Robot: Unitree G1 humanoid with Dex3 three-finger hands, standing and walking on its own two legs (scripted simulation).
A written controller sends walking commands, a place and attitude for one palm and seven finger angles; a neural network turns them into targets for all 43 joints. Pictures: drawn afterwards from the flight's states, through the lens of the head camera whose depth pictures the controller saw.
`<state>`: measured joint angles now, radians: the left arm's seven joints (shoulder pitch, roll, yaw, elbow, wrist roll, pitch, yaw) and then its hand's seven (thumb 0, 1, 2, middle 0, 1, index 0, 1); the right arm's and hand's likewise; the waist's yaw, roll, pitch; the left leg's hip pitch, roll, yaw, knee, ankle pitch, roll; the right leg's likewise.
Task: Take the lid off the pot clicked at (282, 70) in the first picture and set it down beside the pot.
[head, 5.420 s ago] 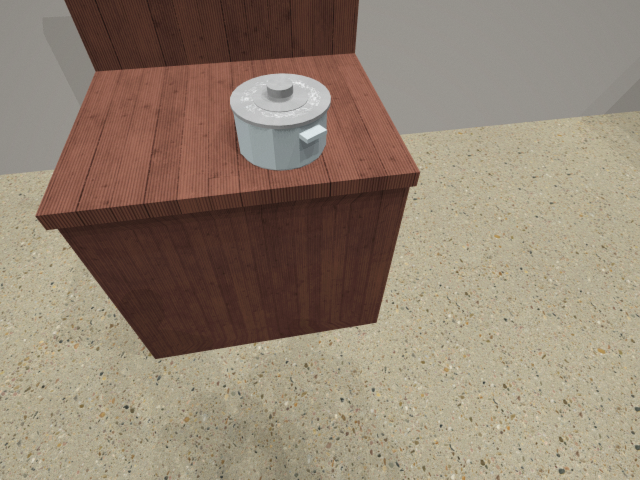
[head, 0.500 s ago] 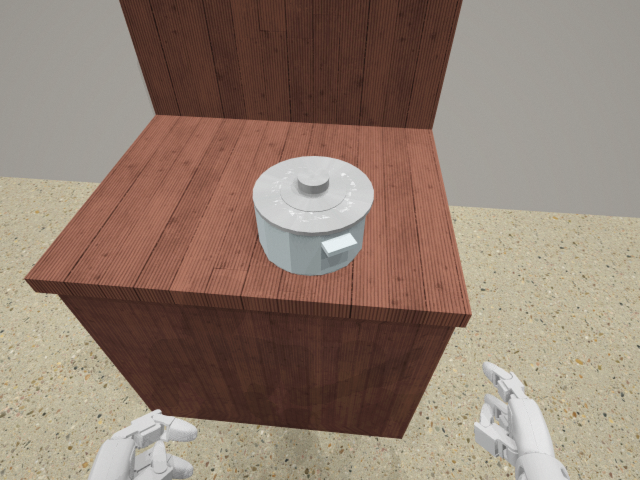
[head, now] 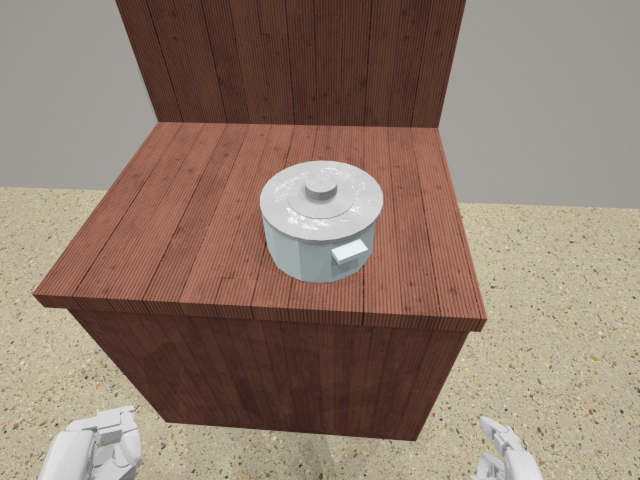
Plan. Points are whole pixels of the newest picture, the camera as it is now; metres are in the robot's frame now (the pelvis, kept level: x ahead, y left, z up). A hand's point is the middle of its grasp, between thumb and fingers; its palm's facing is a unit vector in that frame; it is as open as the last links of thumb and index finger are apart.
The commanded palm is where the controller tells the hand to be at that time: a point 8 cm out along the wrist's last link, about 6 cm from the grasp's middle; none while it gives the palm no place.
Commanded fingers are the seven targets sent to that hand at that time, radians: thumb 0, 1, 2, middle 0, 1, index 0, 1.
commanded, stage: raise the hand higher, near the body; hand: left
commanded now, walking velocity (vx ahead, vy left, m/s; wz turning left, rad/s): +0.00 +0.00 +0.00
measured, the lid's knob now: (321, 186) +0.55 +0.06 +0.07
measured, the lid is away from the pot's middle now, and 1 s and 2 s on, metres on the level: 0.01 0.01 0.01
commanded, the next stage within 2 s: reach forward and open the fingers in 0.52 s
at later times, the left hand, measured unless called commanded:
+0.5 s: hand (104, 417) +0.15 +0.24 +0.08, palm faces +0.29 -0.87 -0.39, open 3.1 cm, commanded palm +0.11 +0.28 +0.11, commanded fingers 0.00 0.90 0.90 -1.30 -1.50 -1.30 -1.50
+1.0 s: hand (79, 392) +0.17 +0.27 +0.09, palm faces -0.20 -0.08 -0.98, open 3.2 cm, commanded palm +0.17 +0.27 +0.15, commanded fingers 0.00 0.31 1.17 -1.07 -0.79 -1.07 -0.79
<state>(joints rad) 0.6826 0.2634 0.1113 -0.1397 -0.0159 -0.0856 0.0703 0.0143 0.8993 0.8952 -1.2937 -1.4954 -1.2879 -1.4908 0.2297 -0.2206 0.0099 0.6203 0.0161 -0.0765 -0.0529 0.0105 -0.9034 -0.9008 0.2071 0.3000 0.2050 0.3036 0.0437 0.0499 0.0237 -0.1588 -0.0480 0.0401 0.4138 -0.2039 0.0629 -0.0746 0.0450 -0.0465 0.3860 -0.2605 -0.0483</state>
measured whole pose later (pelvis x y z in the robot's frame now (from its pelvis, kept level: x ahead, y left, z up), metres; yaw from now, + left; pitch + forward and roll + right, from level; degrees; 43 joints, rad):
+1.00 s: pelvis -0.02 +0.00 +0.00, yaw +1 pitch -1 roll -1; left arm 0.39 0.64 0.08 -0.28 0.73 0.07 -0.14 0.00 0.57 1.03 -1.18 -1.12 -1.18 -1.12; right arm 0.10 -0.30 0.01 0.55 0.05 0.14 -0.01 0.01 -0.91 -0.90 0.20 0.30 0.20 0.30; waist 0.06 0.15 -0.02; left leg -0.25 -0.05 0.04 0.47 -0.20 0.07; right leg -0.17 0.04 -0.06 0.45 -0.27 -0.04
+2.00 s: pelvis -0.04 +0.03 +0.00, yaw +2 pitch -2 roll -1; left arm -0.31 0.60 -0.12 0.00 0.80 0.13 -0.33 0.00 -0.29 1.46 -0.87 -0.08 -0.86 -0.08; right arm 0.11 -0.29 0.03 0.58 0.07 0.13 0.04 0.01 -0.91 -0.90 0.20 0.30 0.20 0.30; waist 0.06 0.13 0.03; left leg -0.25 -0.10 0.02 0.41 -0.13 0.10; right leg -0.18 -0.01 -0.07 0.46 -0.24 -0.02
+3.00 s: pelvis -0.01 -0.01 -0.01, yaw +1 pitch +2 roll +1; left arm -0.90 0.38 -0.35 0.64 0.85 0.31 -0.32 0.00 -0.29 1.47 -0.87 -0.08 -0.86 -0.08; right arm 0.14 -0.30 0.03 0.64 0.09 0.18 0.03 0.01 -0.91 -0.90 0.20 0.30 0.20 0.30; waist -0.03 0.09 -0.03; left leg -0.31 -0.07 0.03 0.46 -0.19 0.05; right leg -0.26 0.03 -0.07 0.52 -0.30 -0.07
